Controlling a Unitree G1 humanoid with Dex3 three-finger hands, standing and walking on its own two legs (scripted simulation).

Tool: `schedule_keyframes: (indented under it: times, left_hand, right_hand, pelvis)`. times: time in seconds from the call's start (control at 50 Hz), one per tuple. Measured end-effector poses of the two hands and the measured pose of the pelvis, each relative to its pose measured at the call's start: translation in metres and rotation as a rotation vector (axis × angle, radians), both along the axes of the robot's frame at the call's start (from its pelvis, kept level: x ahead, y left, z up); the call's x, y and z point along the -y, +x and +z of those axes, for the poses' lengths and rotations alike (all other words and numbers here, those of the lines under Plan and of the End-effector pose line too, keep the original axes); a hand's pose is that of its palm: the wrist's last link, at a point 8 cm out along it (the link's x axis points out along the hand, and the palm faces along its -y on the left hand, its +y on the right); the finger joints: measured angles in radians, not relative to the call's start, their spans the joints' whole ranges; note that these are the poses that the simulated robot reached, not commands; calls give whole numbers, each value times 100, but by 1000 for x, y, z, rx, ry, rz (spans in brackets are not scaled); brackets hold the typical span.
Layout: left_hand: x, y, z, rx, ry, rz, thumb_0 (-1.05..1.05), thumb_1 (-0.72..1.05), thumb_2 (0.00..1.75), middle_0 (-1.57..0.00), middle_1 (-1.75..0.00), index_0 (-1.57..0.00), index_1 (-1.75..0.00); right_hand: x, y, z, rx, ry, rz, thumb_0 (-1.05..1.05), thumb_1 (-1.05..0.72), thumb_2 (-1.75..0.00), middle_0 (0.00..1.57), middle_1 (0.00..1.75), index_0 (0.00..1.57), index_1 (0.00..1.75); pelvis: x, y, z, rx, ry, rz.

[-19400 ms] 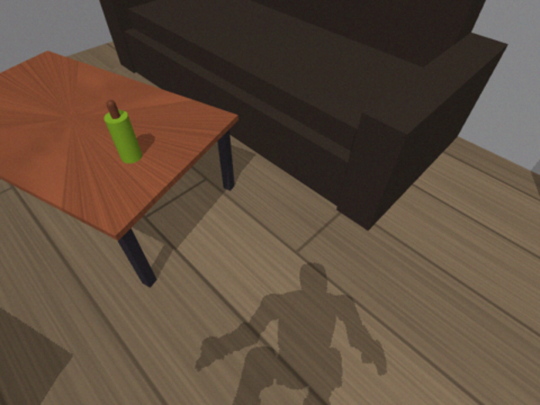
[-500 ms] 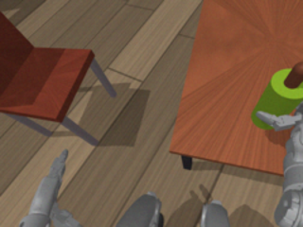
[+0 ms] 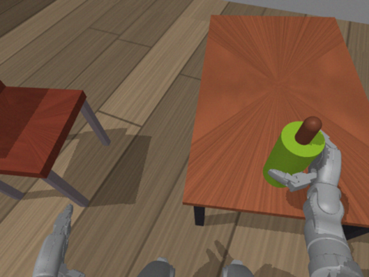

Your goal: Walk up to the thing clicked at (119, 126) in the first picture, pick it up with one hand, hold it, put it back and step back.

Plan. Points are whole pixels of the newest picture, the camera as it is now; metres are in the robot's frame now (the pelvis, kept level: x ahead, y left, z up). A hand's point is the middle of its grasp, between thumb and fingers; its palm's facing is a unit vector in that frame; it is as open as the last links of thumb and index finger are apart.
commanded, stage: lift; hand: right
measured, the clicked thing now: (292, 152) +0.38 -0.18 +0.05
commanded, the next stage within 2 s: hold in 0.72 s
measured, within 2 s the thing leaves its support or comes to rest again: neither
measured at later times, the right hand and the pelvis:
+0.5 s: hand (293, 159) +0.37 -0.17 +0.05, palm faces +0.22 +0.98 +0.01, open 10.8 cm; pelvis +0.01 +0.01 +0.02, yaw +0 degrees
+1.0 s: hand (297, 159) +0.35 -0.17 +0.07, palm faces +0.21 +0.98 +0.01, open 10.8 cm; pelvis +0.01 +0.00 +0.03, yaw +0 degrees
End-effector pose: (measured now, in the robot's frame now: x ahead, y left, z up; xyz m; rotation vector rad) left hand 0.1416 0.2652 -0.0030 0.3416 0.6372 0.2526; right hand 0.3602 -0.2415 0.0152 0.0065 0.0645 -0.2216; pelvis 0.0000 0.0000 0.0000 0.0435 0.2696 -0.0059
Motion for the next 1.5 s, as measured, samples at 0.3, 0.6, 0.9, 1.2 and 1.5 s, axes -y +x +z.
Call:
schedule_keyframes:
  times: [0.3, 0.6, 0.9, 1.2, 1.5]
  left_hand:
    - [-1, 4, -5, -15, -55, 20, -1, -52, 5, -4, -5, -4, -4]
    - [2, 12, 0, -4, -76, 24, -1, -53, 5, -4, -5, -4, -4]
    - [6, 14, 4, -2, -94, 30, -1, -53, 5, -5, -5, -4, -5]
    - [4, 13, 1, -18, -99, 53, -1, -52, 5, -5, -5, -5, -5]
    - [2, 9, 1, -16, -103, 63, -1, -52, 4, -5, -6, -5, -5]
  right_hand:
    - [-14, -18, 24, 18, -1, 5, -6, 61, -91, 71, 115, 81, 120]
    - [-18, -28, 39, 30, -1, 6, -6, 61, -91, 71, 116, 81, 121]
    - [-20, -34, 52, 32, 4, 7, -6, 61, -92, 70, 117, 80, 122]
    - [-21, -42, 65, 40, -1, 9, -6, 61, -93, 70, 117, 80, 122]
    - [-25, -40, 69, 28, 7, 16, -6, 61, -93, 69, 117, 80, 122]
  pelvis:
    - [-5, 5, 12, 49, -18, 1]
    - [-7, 11, 21, 80, -27, 0]
    - [-5, 13, 28, 108, -30, 0]
    - [-3, 11, 34, 134, -32, -1]
    - [-4, 8, 38, 150, -34, 1]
